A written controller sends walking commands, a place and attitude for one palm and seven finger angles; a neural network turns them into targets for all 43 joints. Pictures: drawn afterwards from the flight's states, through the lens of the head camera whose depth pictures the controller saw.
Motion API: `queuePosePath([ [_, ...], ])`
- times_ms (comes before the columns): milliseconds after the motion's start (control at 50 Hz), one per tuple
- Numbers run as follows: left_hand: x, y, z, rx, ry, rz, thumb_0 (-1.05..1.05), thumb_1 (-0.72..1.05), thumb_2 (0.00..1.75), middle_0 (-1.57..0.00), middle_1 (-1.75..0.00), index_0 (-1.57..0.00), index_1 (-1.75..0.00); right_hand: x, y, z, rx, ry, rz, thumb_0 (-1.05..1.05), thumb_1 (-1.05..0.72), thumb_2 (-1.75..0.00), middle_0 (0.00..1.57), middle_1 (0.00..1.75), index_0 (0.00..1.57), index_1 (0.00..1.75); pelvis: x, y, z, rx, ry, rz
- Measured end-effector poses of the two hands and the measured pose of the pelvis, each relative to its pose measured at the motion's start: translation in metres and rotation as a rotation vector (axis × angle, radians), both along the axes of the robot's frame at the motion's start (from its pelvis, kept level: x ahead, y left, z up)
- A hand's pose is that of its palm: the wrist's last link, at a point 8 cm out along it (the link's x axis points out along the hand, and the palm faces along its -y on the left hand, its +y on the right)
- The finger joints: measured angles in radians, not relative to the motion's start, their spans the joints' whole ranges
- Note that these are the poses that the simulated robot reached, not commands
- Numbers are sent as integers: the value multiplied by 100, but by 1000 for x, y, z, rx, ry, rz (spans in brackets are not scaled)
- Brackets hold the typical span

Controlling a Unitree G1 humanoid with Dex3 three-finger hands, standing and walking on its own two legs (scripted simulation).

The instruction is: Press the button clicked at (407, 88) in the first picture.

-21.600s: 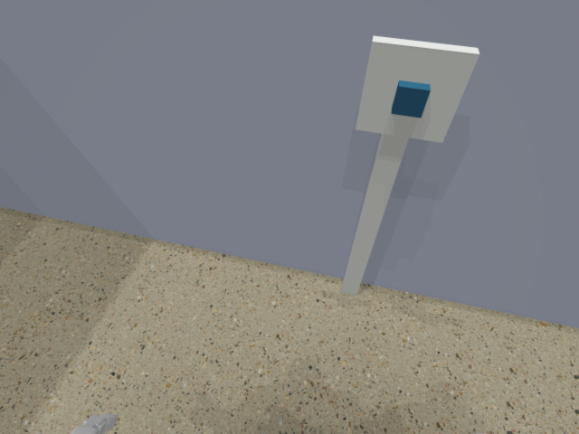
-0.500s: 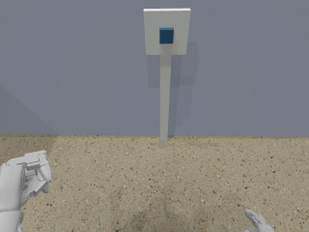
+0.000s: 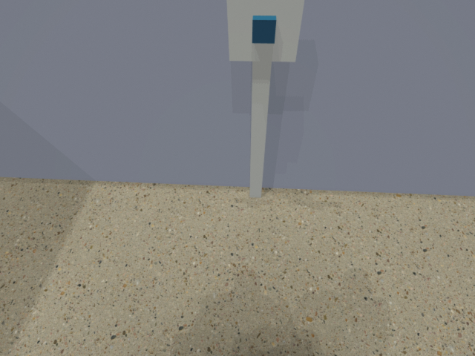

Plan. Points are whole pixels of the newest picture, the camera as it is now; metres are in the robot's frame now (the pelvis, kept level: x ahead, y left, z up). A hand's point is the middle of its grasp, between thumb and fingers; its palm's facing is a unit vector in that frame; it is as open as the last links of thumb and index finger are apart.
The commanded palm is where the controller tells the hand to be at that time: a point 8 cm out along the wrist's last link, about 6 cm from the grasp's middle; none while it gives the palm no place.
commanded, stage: let the arm hang, fingers relaxed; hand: left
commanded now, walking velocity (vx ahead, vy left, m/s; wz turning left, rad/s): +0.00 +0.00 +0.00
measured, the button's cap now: (263, 29) +0.89 -0.02 +0.11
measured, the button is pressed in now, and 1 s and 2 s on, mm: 0 0 0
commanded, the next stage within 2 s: stand and wait in 0.54 s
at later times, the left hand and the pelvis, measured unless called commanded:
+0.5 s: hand out of the picture -0.01 +0.19 -0.17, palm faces -0.01 -0.98 -0.20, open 7.4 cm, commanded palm none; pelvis -0.02 +0.03 +0.01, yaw -2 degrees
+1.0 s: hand out of the picture -0.02 +0.19 -0.17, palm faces -0.01 -0.98 -0.18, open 7.4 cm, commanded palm none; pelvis -0.01 +0.03 +0.01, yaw -2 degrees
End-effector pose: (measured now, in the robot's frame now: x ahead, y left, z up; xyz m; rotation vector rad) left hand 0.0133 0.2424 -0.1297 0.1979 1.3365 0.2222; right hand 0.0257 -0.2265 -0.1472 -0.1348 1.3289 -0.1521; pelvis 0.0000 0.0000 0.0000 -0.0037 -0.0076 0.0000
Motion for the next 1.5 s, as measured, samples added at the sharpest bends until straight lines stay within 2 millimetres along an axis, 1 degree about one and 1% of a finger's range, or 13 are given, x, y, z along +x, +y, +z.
queuePosePath([
  [60, -8, -7, -4, -38, 25, 1, 1, 91, 90, -45, -61, -46, -60, -3, 4, 5, -13, 4, -1, 1, -93, -90, 20, 30, 20, 30, -1, 4, 4, 1, -10, -14],
  [120, -11, -14, -6, -72, 36, -10, 1, 91, 90, -36, -50, -37, -49, -7, 9, 7, -18, -3, -6, 1, -93, -90, 20, 30, 20, 30, -4, 9, 6, 2, -20, -19],
  [240, -17, -9, -6, -80, 52, -26, 2, 93, 90, -25, -37, -25, -36, -24, 18, 9, -14, 12, -18, 1, -93, -90, 20, 30, 20, 30, -10, 15, 9, 2, -30, -25],
  [480, -27, 1, -4, -74, 85, -37, 1, 91, 90, -20, -31, -20, -30, -78, 46, 4, 40, 137, -56, 1, -91, -90, 20, 30, 20, 30, -17, 25, 10, 5, -26, -32],
  [560, -29, 1, -5, -75, 97, -37, 1, 91, 90, -20, -30, -20, -30, -89, 53, 3, 51, 165, -70, 1, -91, -90, 20, 30, 20, 30, -17, 27, 10, 6, -25, -33],
  [620, -31, 0, -6, -79, 104, -37, 0, 91, 90, -19, -30, -20, -30, -93, 56, 4, 55, 176, -77, 1, -91, -90, 20, 30, 20, 30, -17, 28, 9, 6, -24, -34],
  [760, -33, -2, -7, -88, 115, -35, 1, 91, 90, -19, -30, -20, -30, -90, 57, 4, 50, 170, -81, 1, -91, -90, 20, 30, 20, 30, -16, 29, 9, 7, -21, -35],
  [1060, -28, -3, -8, -88, 107, -31, 1, 91, 90, -19, -30, -20, -30, -58, 48, 5, 30, 102, -60, 0, -91, -90, 20, 30, 20, 30, -11, 28, 9, 6, -21, -34],
  [1280, -18, 0, -6, -78, 92, -40, 1, 91, 90, -19, -30, -20, -30, -50, 37, 6, 13, 97, -52, 1, -91, -90, 20, 30, 20, 30, -8, 25, 10, 5, -20, -33],
  [1500, 0, 5, -3, -58, 56, -52, 0, 91, 90, -20, -30, -20, -30, -44, 24, 8, -6, 93, -46, 1, -91, -90, 20, 30, 20, 30, -5, 22, 11, 5, -21, -30],
])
